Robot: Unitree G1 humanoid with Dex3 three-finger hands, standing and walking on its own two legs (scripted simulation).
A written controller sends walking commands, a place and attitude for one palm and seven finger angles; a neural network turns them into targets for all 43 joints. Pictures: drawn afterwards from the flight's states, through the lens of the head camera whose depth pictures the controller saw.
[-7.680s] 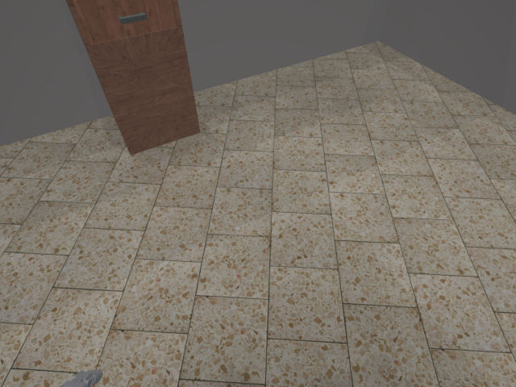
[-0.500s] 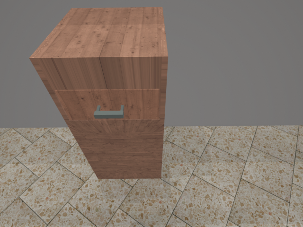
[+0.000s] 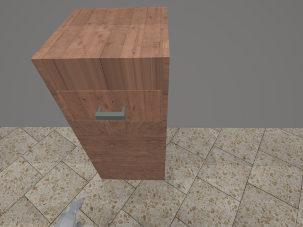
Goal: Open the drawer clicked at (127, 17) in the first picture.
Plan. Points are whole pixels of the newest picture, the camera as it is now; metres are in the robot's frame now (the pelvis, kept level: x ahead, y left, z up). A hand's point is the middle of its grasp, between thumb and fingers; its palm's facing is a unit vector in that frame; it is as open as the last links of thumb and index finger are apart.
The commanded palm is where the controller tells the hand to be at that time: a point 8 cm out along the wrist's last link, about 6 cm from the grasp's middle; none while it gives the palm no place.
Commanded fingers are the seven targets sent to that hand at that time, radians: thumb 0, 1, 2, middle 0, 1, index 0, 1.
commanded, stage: raise the hand with hooked fingers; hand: left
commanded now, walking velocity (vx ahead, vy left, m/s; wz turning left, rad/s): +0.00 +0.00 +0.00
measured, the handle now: (111, 112) +0.52 +0.21 -0.04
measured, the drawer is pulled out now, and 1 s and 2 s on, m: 0.00 0.00 0.00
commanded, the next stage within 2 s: move the hooked fingers above the handle in 1.76 s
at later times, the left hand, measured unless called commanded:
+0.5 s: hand (73, 199) +0.19 +0.23 -0.03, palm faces +0.08 -0.06 -1.00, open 9.9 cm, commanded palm +0.17 +0.23 +0.02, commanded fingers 0.00 0.13 0.57 -0.25 -0.80 -0.25 -0.80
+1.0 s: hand (73, 163) +0.26 +0.24 +0.03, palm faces +0.09 -0.08 -0.99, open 12.8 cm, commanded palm +0.24 +0.24 +0.09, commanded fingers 0.00 -0.45 0.32 -0.30 -1.17 -0.30 -1.17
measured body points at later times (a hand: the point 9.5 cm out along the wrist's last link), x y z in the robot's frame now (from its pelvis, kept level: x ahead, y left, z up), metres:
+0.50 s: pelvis -0.01 -0.02 -0.04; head +0.02 -0.04 +0.41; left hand +0.18 +0.23 +0.02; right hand +0.24 -0.20 -0.12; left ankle -0.05 +0.12 -0.73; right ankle +0.03 -0.12 -0.73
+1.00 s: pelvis +0.00 +0.00 -0.01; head +0.03 -0.03 +0.44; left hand +0.25 +0.24 +0.09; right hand +0.19 -0.24 -0.12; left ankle -0.05 +0.12 -0.73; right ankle +0.03 -0.12 -0.73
